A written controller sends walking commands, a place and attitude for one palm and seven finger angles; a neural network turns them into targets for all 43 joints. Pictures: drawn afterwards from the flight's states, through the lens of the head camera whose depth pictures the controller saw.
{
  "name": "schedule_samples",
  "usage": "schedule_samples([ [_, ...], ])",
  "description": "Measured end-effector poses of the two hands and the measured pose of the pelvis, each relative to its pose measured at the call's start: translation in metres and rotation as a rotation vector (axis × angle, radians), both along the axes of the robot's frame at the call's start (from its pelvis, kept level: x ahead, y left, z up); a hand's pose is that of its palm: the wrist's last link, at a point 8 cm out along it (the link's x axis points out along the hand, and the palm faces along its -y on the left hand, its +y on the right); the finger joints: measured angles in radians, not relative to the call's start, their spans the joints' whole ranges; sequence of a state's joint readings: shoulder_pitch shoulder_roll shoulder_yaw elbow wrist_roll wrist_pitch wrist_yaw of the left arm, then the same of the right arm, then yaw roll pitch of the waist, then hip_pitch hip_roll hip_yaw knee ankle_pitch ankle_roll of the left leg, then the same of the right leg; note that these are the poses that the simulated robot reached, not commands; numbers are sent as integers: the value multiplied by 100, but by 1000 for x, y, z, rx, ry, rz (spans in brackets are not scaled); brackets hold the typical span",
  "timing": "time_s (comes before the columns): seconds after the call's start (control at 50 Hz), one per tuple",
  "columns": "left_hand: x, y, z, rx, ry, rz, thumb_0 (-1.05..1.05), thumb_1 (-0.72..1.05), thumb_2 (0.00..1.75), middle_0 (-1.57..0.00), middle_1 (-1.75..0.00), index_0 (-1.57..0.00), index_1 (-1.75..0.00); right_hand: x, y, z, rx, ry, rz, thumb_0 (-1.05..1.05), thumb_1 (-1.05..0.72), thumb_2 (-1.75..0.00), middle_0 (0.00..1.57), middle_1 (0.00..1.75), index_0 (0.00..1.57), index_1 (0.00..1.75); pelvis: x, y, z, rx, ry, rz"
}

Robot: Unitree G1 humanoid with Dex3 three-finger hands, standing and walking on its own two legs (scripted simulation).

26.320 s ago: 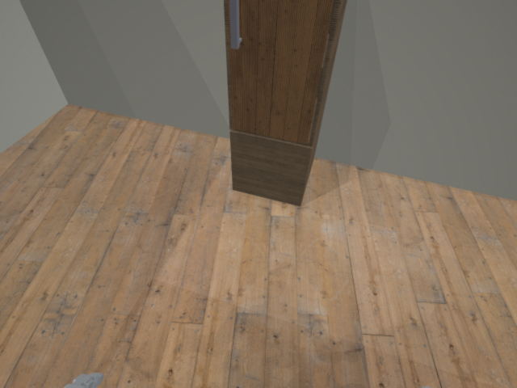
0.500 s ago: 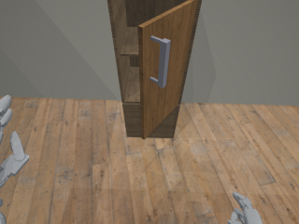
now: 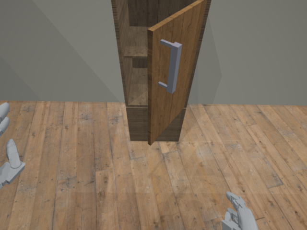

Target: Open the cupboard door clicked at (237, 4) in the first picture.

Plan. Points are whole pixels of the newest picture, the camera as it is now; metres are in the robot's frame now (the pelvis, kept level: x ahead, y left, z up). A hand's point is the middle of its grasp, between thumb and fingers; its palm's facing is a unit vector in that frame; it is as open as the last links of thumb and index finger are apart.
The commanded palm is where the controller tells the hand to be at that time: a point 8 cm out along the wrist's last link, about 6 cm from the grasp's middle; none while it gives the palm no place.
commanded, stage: stop stepping back and stand still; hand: left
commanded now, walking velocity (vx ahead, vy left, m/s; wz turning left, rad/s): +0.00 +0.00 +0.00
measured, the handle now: (167, 67) +0.58 +0.01 +0.11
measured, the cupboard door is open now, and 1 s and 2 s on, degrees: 54 54 54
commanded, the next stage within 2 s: let the arm hang, fingers relaxed in 0.60 s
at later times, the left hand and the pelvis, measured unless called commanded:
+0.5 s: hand (11, 177) +0.17 +0.27 +0.15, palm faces +0.43 -0.78 -0.45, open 7.4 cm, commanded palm +0.12 +0.31 +0.17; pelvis -0.02 +0.01 +0.00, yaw +0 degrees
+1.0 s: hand out of the picture +0.05 +0.16 -0.17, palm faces -0.03 -0.98 -0.19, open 7.4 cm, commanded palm none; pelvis -0.02 -0.01 -0.01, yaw +2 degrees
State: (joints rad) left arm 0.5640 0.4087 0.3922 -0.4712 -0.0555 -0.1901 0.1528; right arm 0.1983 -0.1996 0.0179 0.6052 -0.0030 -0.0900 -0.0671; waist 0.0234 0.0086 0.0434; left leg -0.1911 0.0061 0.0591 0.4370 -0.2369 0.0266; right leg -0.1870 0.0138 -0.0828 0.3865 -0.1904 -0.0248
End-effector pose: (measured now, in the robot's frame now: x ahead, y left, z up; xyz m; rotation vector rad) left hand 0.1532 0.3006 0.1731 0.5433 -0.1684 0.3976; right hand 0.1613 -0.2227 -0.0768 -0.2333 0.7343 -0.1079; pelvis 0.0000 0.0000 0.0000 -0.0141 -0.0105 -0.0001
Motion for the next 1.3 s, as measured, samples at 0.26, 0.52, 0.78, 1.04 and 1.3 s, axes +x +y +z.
schedule_samples([
  [0.26,-12,6,-5,-23,6,-1,2,89,90,-22,-30,-21,-30,-15,-2,5,-22,-16,-19,1,-91,-90,21,30,20,30,-13,9,1,1,-4,3],
  [0.52,-23,7,-6,-25,7,25,2,89,90,-22,-30,-21,-30,-25,-2,1,-18,-5,-14,1,-91,-90,20,30,20,30,-20,7,1,-2,-2,7],
  [0.78,-2,10,-81,-84,325,16,1,90,90,-21,-30,-21,-30,-24,-15,-27,11,85,61,1,-91,-90,21,30,20,30,-23,5,-6,3,28,37],
  [1.04,-131,-93,-324,-597,1340,141,1,97,90,-21,-30,-21,-30,-136,-53,-56,-50,540,-70,1,-91,-90,20,30,20,30,-23,-20,-10,22,4,41],
  [1.3,-196,-88,-311,-607,1497,313,1,93,90,-21,-30,-21,-29,-193,-20,-77,78,731,-102,1,-91,-90,20,30,20,30,-12,-25,-2,12,-10,43],
])
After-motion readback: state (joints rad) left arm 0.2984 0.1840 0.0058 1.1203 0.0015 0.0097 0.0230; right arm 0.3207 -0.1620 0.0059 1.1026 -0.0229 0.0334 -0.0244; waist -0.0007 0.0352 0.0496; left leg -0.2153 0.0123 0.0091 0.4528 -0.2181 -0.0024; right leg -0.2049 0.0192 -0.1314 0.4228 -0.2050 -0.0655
